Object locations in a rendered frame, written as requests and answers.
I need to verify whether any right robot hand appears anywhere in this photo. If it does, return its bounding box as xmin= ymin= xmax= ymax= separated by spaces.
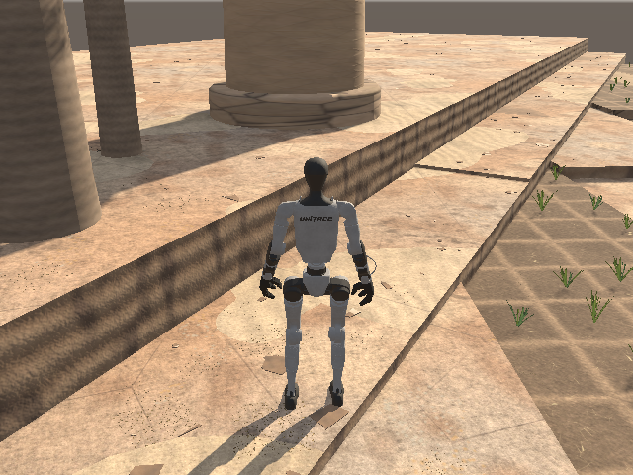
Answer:
xmin=351 ymin=280 xmax=374 ymax=306

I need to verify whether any left robot foot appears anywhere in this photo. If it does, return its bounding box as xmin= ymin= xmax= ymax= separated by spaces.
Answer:
xmin=284 ymin=383 xmax=299 ymax=410

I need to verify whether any robot right forearm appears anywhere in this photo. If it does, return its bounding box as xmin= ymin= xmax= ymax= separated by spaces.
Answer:
xmin=352 ymin=240 xmax=372 ymax=284

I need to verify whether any left robot upper arm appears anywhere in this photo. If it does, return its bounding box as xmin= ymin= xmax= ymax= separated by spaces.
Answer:
xmin=270 ymin=201 xmax=296 ymax=255

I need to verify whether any robot left forearm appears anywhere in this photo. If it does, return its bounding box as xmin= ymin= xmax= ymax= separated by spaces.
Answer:
xmin=262 ymin=240 xmax=281 ymax=280

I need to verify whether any humanoid robot torso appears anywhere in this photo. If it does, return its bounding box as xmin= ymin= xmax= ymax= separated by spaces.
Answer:
xmin=293 ymin=196 xmax=339 ymax=297

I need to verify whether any right robot upper arm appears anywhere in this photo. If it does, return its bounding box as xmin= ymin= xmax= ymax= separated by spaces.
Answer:
xmin=337 ymin=200 xmax=363 ymax=255

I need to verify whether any left robot hand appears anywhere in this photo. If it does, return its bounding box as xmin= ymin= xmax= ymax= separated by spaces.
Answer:
xmin=259 ymin=276 xmax=282 ymax=299

